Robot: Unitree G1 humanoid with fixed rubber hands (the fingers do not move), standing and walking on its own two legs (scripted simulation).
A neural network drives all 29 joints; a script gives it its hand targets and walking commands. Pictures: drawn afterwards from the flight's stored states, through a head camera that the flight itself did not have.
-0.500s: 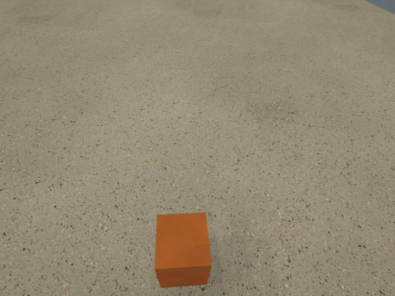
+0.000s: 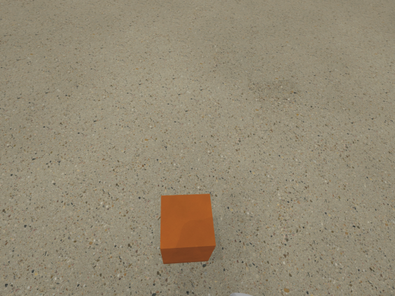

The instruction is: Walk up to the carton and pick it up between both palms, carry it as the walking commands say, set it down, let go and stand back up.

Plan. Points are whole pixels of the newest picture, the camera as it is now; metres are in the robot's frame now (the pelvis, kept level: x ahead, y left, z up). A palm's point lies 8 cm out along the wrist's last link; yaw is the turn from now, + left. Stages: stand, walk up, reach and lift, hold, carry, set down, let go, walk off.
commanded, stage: walk up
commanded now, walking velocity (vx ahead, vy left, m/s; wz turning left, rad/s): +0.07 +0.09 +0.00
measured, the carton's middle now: (185, 230) +0.44 +0.00 -0.64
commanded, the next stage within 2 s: stand in 1.56 s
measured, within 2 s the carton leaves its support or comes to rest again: neither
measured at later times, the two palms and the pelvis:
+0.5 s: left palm out of the picture +0.06 +0.23 -0.17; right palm out of the picture +0.06 -0.21 -0.15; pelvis +0.06 +0.02 -0.02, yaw +0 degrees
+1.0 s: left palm out of the picture +0.06 +0.21 -0.15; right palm out of the picture +0.05 -0.24 -0.16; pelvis +0.05 -0.02 -0.01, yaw +0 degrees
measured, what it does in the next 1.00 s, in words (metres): steps on the spot: right foot, then left foot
